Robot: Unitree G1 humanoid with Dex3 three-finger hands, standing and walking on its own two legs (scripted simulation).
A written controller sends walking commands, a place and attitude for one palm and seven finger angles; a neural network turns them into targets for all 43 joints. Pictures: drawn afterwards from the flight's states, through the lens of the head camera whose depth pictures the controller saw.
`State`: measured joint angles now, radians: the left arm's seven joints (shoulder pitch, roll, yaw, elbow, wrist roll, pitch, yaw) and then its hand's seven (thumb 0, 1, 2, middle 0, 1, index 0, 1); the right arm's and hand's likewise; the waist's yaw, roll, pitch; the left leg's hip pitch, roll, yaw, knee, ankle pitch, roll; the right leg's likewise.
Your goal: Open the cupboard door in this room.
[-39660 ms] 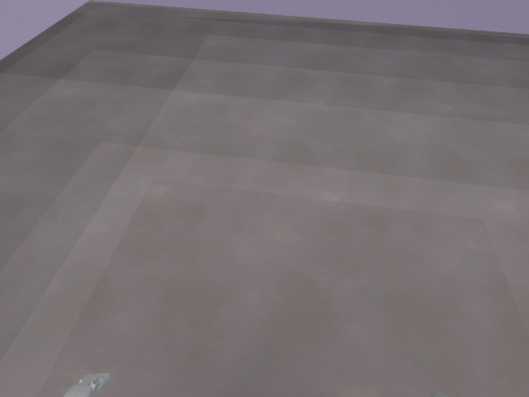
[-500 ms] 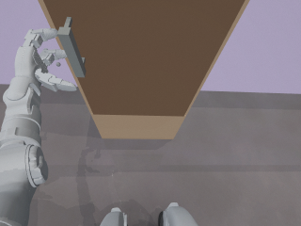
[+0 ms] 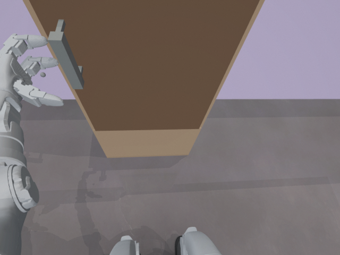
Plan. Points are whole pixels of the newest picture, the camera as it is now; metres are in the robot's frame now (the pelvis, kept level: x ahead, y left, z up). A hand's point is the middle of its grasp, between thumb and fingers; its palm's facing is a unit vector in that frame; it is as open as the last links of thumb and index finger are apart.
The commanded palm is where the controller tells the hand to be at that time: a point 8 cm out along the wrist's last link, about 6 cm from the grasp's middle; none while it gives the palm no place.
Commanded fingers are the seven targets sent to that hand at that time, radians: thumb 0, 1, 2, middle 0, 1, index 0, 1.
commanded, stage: move the hooked fingers beside the handle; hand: left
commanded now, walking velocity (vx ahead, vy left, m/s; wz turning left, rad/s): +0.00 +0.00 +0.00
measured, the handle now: (70, 57) +0.54 +0.19 +0.09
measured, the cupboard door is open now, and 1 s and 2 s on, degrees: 0 0 0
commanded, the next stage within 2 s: slide the fingers in behind the handle in 1.28 s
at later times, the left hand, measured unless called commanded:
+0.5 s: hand (32, 73) +0.49 +0.26 +0.10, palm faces -0.03 -1.00 -0.02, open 14.0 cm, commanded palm +0.47 +0.30 +0.09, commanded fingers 0.00 -0.50 0.30 -0.30 -1.20 -0.30 -1.20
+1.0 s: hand (36, 71) +0.50 +0.25 +0.10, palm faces -0.03 -1.00 -0.01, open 14.0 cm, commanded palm +0.48 +0.30 +0.09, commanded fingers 0.00 -0.50 0.30 -0.30 -1.20 -0.30 -1.20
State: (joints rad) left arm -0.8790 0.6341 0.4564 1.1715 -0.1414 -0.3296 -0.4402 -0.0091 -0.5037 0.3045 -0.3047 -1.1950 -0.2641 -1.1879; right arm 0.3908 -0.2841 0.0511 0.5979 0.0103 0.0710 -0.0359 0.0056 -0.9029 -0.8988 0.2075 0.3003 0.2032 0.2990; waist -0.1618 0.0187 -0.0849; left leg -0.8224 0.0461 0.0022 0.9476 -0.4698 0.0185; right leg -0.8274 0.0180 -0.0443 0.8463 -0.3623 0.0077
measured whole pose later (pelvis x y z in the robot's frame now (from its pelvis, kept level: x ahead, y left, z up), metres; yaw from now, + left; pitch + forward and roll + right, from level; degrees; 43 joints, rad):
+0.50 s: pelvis +0.00 +0.01 +0.00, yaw +0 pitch +20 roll -4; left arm -0.90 0.68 0.48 1.18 -0.13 -0.32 -0.47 -0.01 -0.50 0.30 -0.30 -1.19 -0.30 -1.20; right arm 0.41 -0.29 0.06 0.59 0.01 0.08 -0.04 0.01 -0.90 -0.90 0.21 0.30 0.20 0.30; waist -0.17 0.02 -0.09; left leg -0.86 0.04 0.01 0.97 -0.47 0.03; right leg -0.85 0.02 -0.04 0.85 -0.36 0.02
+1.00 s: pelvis -0.01 +0.00 -0.01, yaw +0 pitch +21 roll -4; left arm -0.95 0.70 0.47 1.22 -0.12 -0.31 -0.47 -0.01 -0.50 0.30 -0.30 -1.20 -0.30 -1.20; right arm 0.39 -0.29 0.06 0.59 0.01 0.07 -0.05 0.01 -0.90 -0.90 0.21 0.30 0.20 0.30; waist -0.18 0.02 -0.07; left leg -0.87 0.05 -0.01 0.98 -0.47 0.02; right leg -0.87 0.02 -0.05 0.87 -0.36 0.01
